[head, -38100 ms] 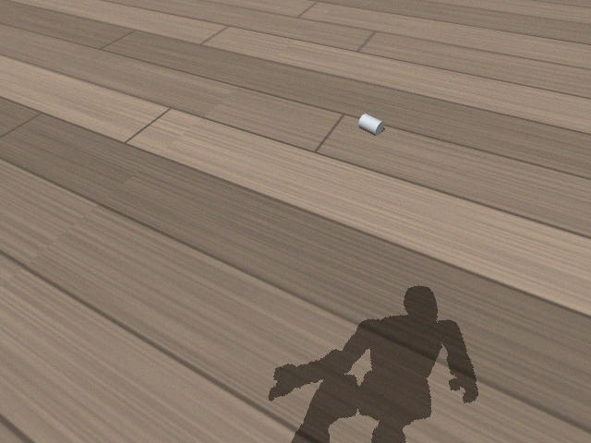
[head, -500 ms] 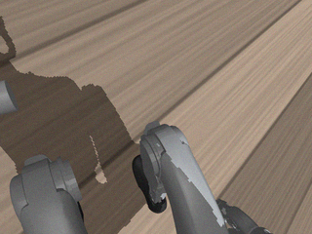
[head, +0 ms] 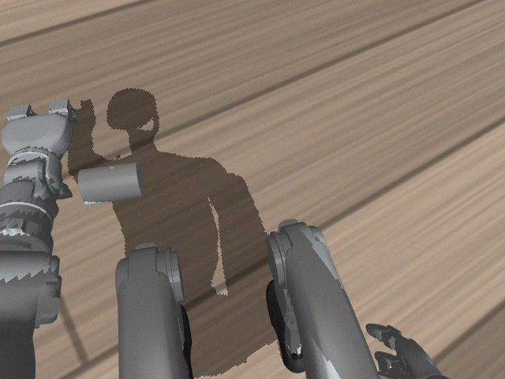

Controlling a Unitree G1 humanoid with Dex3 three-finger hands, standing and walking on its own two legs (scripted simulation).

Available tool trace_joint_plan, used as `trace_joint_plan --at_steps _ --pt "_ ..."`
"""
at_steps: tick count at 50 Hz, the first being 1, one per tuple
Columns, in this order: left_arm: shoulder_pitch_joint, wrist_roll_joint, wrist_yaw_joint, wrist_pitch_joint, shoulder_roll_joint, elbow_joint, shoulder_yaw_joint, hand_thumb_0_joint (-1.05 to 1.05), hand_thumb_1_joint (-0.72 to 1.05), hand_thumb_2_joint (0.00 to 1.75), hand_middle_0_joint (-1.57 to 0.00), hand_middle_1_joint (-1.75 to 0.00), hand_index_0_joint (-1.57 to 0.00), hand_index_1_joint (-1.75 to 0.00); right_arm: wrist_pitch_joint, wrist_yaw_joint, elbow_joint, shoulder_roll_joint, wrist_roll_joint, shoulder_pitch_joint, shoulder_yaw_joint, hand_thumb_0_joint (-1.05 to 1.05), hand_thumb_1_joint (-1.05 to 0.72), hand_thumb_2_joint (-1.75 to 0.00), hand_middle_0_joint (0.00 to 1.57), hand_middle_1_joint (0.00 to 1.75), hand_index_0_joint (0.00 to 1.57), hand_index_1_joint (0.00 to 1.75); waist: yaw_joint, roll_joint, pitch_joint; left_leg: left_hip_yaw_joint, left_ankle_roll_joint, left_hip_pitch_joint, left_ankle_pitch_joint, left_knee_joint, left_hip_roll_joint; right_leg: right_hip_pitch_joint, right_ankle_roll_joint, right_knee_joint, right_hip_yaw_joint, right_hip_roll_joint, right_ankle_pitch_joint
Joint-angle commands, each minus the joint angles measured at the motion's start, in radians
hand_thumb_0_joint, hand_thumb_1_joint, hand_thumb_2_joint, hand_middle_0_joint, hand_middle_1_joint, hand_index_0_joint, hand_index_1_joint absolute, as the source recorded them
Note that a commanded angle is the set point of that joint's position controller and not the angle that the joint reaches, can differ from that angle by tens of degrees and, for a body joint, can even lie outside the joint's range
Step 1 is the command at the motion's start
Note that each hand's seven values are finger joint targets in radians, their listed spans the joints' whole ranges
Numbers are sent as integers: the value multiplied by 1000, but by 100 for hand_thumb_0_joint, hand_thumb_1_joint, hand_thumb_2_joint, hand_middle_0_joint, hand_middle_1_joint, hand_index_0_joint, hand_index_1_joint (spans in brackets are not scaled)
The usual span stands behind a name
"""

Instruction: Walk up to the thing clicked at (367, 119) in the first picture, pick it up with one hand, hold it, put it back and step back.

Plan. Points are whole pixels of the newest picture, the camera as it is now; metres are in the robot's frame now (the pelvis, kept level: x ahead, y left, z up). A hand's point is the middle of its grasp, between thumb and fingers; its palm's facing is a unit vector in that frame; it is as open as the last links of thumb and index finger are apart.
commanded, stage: withdraw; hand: left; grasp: from above
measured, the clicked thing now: (113, 183) +0.50 +0.25 -0.33
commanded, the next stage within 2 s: home in 0.26 s
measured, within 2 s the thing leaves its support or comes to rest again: neither
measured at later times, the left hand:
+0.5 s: hand (82, 179) +0.47 +0.28 -0.20, palm faces -0.43 -0.06 -0.90, open 13.4 cm
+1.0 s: hand (47, 214) +0.36 +0.24 -0.01, palm faces -0.26 -0.68 -0.68, open 7.8 cm
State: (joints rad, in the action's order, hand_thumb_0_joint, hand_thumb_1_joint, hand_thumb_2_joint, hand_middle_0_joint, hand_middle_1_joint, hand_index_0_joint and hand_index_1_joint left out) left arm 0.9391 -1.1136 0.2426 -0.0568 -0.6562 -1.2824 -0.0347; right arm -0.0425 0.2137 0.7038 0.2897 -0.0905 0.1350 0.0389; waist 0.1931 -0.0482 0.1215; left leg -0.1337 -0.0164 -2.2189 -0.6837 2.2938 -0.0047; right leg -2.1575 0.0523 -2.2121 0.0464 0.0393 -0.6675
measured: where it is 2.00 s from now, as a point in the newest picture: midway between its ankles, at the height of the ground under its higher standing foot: (236, 355)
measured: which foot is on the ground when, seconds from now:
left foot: down 0.00-1.00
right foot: down 0.00-1.00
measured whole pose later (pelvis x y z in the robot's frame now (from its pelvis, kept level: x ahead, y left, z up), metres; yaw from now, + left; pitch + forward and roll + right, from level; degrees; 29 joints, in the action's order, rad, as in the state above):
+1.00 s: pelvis +0.01 +0.00 +0.11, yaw +3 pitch +34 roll -5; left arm 0.38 -0.49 0.07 0.08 -0.42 -0.62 0.02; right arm 0.00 0.08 0.61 0.28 0.00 0.13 -0.03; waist 0.08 -0.05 0.21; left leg -0.10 -0.01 -1.88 -0.66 1.95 0.00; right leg -1.83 0.04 -1.89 0.03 0.02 -0.65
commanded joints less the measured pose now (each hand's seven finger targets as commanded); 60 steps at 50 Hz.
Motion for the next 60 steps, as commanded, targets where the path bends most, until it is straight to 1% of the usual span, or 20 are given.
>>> trace_joint_plan --at_steps 1,6,15,17,19,21,23,26,28,31,34,36,38,39,43,44,49,50,55,60 --pt "298 -8 -50 -43 -211 107 22 0 -52 102 -8 -101 -8 -102 22 -71 -38 232 17 221 -68 0 -90 -90 20 30 20 30 57 -51 487 93 59 331 71 -267 -27 375 -94 317 62 16 84" --pt "335 -35 -45 -96 -227 56 10 0 -51 101 -9 -99 -9 -100 32 -111 -50 213 15 200 -39 0 -90 -90 20 30 20 30 54 -95 490 99 54 360 66 -289 -26 357 -92 303 55 12 85" --pt "455 -121 95 -184 -282 -79 25 0 -52 101 -8 -101 -8 -101 12 -122 -31 239 -25 222 -1 0 -90 -90 20 30 20 30 102 -179 526 84 44 395 85 -221 -23 263 -91 222 86 14 112" --pt "480 -143 138 -197 -311 -89 48 0 -52 99 -8 -102 -9 -101 5 -119 -22 243 -39 234 4 0 -90 -90 20 30 20 30 105 -219 560 83 37 419 111 -205 -23 262 -91 192 96 13 139" --pt "485 -156 184 -202 -343 -98 82 0 -36 95 -24 -86 -23 -85 -5 -117 -21 256 -50 236 -1 0 -88 -89 20 30 20 30 95 -277 584 77 32 452 109 -199 -21 225 -93 168 110 11 136" --pt "456 -156 223 -192 -333 -68 104 0 -36 91 -18 -86 -16 -85 -14 -114 -17 256 -60 238 -10 0 -89 -89 20 30 20 30 84 -337 604 71 21 505 107 -216 -19 201 -98 146 125 8 140" --pt "436 -151 252 -169 -354 22 150 0 -20 90 -24 -70 -22 -69 -24 -107 -15 268 -61 249 -34 0 -88 -89 20 30 20 30 58 -426 698 71 9 583 161 -228 -16 186 -101 111 131 -2 188" --pt "373 -89 268 -111 -347 123 186 0 1 89 -23 -57 -21 -59 -27 -90 -22 272 -50 254 -74 0 -89 -90 20 30 20 30 31 -473 805 70 2 662 223 -253 -11 200 -107 103 122 -11 240" --pt "343 -33 253 -72 -311 159 182 0 9 92 -24 -57 -22 -59 -25 -81 -14 255 -40 269 -83 0 -89 -90 20 30 20 30 29 -419 831 102 21 630 226 -242 -13 272 -100 158 104 -3 258" --pt "268 88 202 -21 -252 220 178 0 28 96 -24 -55 -22 -56 -21 -76 2 231 -14 288 -100 0 -89 -90 20 30 20 30 -6 -353 884 115 37 617 219 -265 -13 367 -95 219 87 4 254" --pt "121 211 121 30 -142 283 146 0 49 93 -22 -45 -21 -46 -9 -81 -3 222 21 290 -120 0 -89 -90 20 30 20 30 -21 -281 829 84 37 629 189 -354 -15 400 -95 273 84 -1 226" --pt "57 286 60 53 -130 430 141 0 61 92 -22 -41 -21 -41 1 -93 -35 210 49 270 -129 0 -90 -90 20 30 20 30 -37 -238 859 84 44 654 202 -385 -15 488 -91 328 70 2 247" --pt "-88 366 -9 80 -50 441 119 0 73 92 -21 -37 -21 -37 10 -102 -54 196 65 233 -125 0 -90 -90 20 30 20 30 -28 -118 723 76 54 591 196 -412 -14 511 -82 373 61 3 257" --pt "-89 410 -38 81 -64 545 132 0 78 90 -20 -34 -20 -34 13 -107 -66 191 71 216 -124 0 -90 -90 20 30 20 30 -44 -115 731 77 57 591 203 -422 -14 538 -81 389 52 3 270" --pt "-255 525 -124 102 -12 701 132 0 90 90 -20 -30 -20 -30 22 -127 -128 161 87 153 -122 0 -90 -90 20 30 20 30 -75 -44 680 83 59 618 199 -493 -6 648 -77 477 32 0 255" --pt "-304 552 -139 106 43 709 107 0 90 90 -20 -30 -20 -30 22 -131 -140 152 91 143 -121 0 -90 -90 20 30 20 30 -68 -27 642 81 58 631 189 -519 -4 649 -79 500 29 -2 244" --pt "-425 681 -158 125 74 903 129 0 90 90 -20 -30 -20 -30 4 -165 -185 142 105 77 -119 0 -90 -90 20 30 20 30 -103 -73 568 55 43 772 107 -664 6 676 -85 596 22 -14 154" --pt "-474 701 -164 136 109 906 107 0 90 90 -20 -30 -20 -30 -1 -172 -198 139 108 62 -123 0 -90 -90 20 30 20 30 -98 -69 537 59 42 798 80 -693 10 673 -85 628 20 -11 129" --pt "-595 842 -156 194 141 1114 124 0 90 90 -20 -30 -20 -30 -24 -211 -249 126 120 18 -114 0 -90 -90 20 30 20 30 -106 -75 588 58 40 947 83 -794 6 818 -79 738 3 -16 131" --pt "-745 978 -147 263 183 1213 116 0 90 90 -20 -30 -20 -30 -51 -256 -272 105 127 -14 -96 0 -90 -90 20 30 20 30 -101 -75 515 61 41 1061 81 -913 7 931 -75 860 -13 -17 122"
